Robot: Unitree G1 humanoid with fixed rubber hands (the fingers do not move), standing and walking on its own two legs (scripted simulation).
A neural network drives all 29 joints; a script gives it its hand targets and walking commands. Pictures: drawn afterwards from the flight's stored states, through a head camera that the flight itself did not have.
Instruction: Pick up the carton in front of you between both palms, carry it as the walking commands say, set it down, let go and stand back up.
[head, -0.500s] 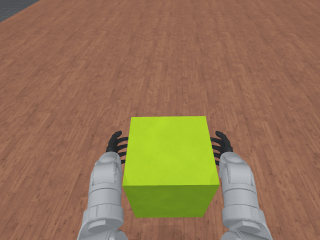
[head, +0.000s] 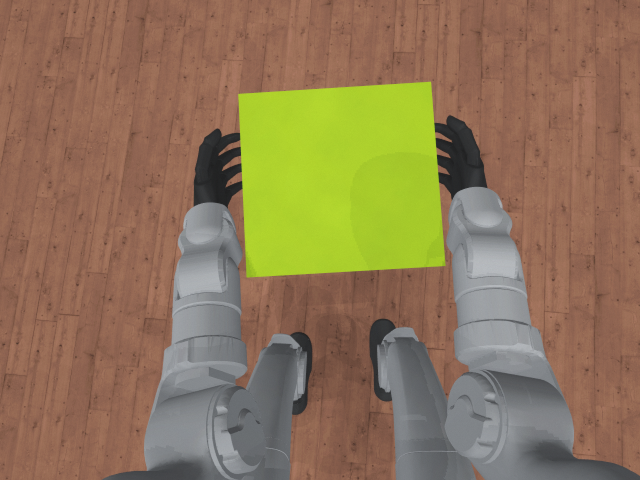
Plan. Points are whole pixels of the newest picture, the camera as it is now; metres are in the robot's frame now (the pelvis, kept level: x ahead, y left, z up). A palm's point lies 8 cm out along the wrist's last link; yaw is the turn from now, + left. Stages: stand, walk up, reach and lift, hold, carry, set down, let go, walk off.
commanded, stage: set down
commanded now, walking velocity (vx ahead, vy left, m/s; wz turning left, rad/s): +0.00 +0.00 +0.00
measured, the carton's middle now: (336, 199) +0.44 +0.01 -0.16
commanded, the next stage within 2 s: none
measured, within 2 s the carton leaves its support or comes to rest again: rests again in 1.62 s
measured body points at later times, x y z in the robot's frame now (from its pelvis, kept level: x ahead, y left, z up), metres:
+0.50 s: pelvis +0.01 -0.01 -0.13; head +0.30 -0.03 +0.22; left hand +0.48 +0.15 -0.23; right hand +0.50 -0.16 -0.24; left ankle +0.06 +0.12 -0.65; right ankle +0.10 -0.11 -0.65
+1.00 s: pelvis -0.03 -0.01 -0.24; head +0.33 -0.04 +0.03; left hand +0.50 +0.14 -0.39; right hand +0.54 -0.16 -0.39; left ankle +0.06 +0.12 -0.65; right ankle +0.10 -0.11 -0.65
